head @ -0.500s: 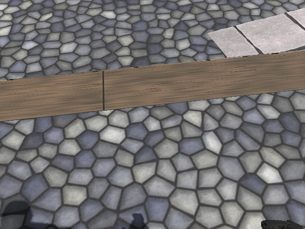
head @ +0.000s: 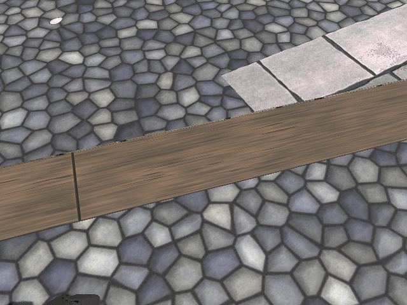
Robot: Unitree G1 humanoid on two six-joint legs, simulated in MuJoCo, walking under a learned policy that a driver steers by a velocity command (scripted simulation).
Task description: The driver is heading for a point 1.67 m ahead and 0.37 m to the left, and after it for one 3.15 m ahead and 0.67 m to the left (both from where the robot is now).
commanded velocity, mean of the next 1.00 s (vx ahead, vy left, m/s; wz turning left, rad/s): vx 0.09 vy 0.00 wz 0.35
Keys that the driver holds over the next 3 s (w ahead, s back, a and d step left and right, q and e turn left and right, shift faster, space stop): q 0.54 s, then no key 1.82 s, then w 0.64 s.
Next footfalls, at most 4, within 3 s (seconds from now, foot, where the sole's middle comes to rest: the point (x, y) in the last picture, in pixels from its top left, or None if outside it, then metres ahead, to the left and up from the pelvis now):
0.04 right None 0.22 -0.13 -0.78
0.50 left None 0.16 0.12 -0.78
0.90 right None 0.23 -0.10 -0.78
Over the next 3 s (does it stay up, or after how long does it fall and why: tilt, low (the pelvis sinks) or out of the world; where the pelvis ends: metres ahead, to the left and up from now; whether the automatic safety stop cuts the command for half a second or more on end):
stays up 0.33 0.09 0.00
